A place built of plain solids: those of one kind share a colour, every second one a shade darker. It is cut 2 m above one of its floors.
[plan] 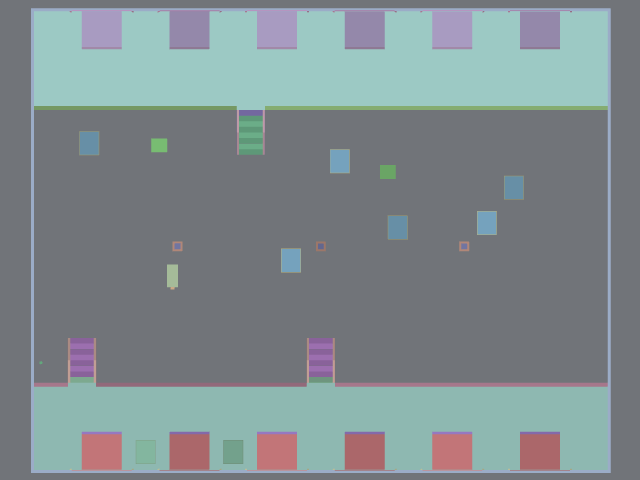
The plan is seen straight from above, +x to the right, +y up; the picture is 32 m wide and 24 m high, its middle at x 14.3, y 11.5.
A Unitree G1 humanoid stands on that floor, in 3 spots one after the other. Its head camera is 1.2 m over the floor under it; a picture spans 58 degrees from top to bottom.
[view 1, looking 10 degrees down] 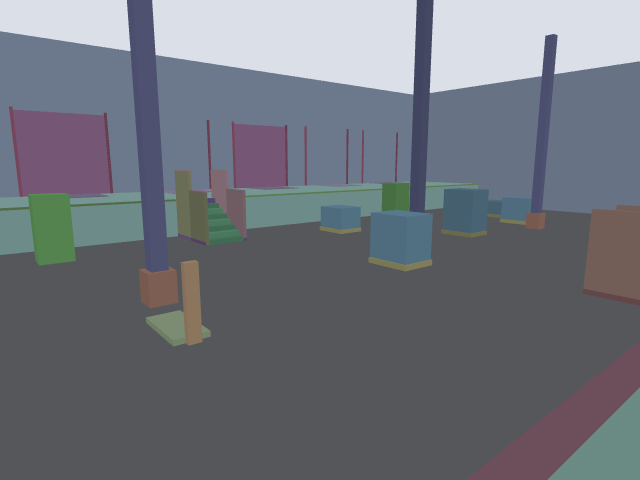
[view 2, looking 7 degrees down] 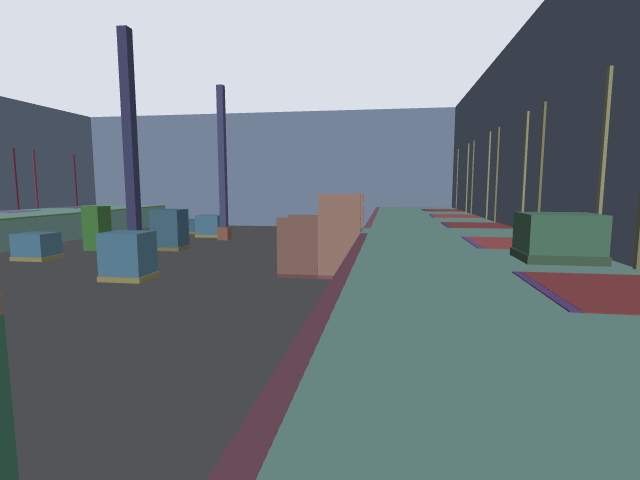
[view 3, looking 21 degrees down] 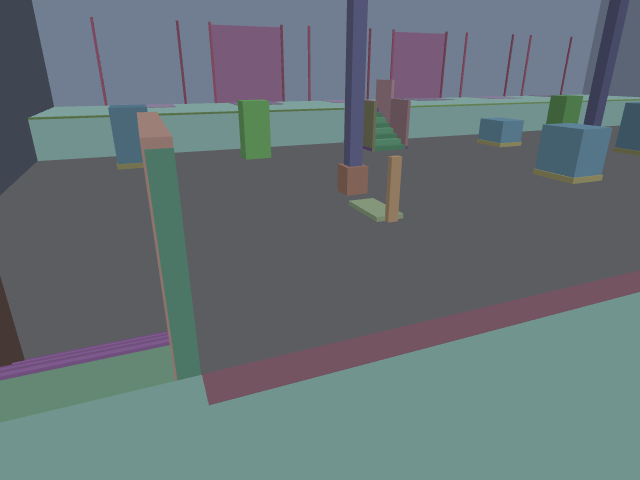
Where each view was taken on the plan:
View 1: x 4.71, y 3.57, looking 51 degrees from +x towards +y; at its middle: ground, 14.11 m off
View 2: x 2.40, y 3.65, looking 9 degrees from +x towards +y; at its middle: dock_south_cheek_whole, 11.47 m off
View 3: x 3.00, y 2.77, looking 68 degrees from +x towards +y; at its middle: ground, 6.84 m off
